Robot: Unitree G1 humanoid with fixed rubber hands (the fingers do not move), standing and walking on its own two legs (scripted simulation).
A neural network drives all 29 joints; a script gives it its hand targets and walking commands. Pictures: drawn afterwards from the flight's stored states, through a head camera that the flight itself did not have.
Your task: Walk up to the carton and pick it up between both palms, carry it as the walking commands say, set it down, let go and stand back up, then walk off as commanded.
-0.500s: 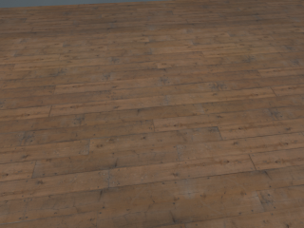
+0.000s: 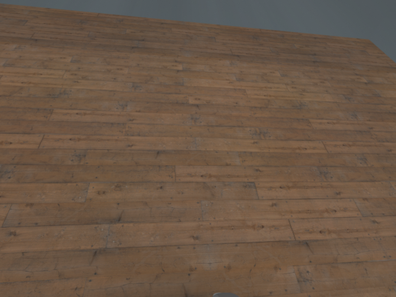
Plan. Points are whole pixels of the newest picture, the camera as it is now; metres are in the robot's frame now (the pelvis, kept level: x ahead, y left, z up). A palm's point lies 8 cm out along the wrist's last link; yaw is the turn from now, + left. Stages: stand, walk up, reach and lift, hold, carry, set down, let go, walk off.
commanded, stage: walk off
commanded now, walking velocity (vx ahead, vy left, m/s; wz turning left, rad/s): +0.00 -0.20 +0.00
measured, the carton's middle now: out of the picture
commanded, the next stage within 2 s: stand in 1.10 s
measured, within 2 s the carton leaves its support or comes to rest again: neither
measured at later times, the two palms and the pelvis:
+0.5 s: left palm out of the picture +0.05 +0.10 -0.12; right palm out of the picture +0.03 -0.43 -0.14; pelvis -0.02 -0.16 +0.00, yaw +1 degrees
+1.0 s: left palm out of the picture +0.04 +0.00 -0.14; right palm out of the picture -0.04 -0.54 -0.12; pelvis -0.03 -0.26 +0.00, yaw -1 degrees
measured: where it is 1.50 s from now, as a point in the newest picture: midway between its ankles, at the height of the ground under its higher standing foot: outside the picture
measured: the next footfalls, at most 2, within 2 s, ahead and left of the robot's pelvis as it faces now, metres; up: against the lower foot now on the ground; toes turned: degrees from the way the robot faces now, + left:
right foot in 0.26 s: +0.03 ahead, -0.24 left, +0.00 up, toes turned -5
left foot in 0.66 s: +0.00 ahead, -0.10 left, +0.00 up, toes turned +9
